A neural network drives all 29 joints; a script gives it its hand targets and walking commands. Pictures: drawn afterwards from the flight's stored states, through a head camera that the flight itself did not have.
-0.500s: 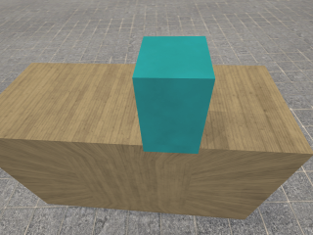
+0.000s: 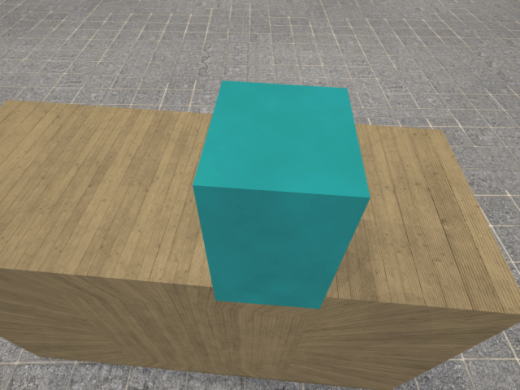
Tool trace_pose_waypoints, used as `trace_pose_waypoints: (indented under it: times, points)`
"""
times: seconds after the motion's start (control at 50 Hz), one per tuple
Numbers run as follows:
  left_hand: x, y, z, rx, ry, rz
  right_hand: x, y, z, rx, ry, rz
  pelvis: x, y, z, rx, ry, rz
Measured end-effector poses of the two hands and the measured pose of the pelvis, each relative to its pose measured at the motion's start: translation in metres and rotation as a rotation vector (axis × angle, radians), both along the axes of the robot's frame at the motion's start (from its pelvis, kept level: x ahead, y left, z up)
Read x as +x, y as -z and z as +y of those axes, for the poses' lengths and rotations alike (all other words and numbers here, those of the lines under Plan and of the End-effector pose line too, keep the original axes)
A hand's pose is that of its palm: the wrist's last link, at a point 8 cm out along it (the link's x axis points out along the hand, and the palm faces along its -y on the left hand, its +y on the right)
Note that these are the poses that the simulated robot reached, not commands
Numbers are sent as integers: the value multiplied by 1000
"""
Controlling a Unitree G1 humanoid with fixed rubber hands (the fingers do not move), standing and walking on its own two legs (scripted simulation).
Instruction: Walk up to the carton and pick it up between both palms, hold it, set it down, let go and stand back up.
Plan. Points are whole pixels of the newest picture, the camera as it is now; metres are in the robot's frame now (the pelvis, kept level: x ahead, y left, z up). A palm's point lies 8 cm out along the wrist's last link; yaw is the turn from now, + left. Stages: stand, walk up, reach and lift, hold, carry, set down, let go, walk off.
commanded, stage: walk up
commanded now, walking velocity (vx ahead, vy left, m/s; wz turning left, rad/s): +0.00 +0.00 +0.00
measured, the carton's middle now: (275, 204) +0.38 +0.00 +0.09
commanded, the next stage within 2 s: stand in 0.68 s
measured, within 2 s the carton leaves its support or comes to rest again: neither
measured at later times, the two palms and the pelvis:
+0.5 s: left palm out of the picture +0.02 +0.22 -0.14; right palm out of the picture +0.04 -0.19 -0.14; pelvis +0.05 +0.02 +0.01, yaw +1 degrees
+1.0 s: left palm out of the picture +0.02 +0.22 -0.14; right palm out of the picture +0.03 -0.17 -0.14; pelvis +0.06 +0.03 +0.01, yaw +2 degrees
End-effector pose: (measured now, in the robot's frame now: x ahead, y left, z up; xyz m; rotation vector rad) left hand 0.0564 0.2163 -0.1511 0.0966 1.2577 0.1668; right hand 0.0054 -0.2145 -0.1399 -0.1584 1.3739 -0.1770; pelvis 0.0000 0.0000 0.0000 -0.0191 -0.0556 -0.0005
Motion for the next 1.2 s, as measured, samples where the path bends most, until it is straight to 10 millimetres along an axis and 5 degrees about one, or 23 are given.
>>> trace_pose_waypoints:
  times: [0.14, 0.3, 0.68, 1.02, 1.06, 1.12, 1.2]
  points:
    - [-31, -5, 7, -24, -38, 135, 39, -11, 5, -15, -25, -20, 25, -10, 9, 5, -11, 17]
    - [-56, -11, 7, -25, -61, 252, 47, -8, 13, 3, -18, 18, 42, -12, 18, 8, -14, 28]
    - [-24, -8, 7, -26, -45, 208, 26, -2, 40, 57, 16, 92, 58, -10, 25, 13, -23, 29]
    - [-38, -9, 6, -43, -61, 238, 22, -2, 48, 58, 15, 99, 57, -11, 31, 14, -27, 31]
    - [-38, -4, 12, -77, -82, 344, 27, 1, 42, 51, 33, 147, 50, -8, 29, 9, -33, 97]
    - [-8, 6, 33, -77, -78, 444, 59, 5, 14, 27, 56, 156, 29, 3, 24, 2, -17, 154]
    - [84, -6, 47, -24, -52, 233, 142, -2, -7, 32, 8, -67, 0, 16, 17, -14, 35, 205]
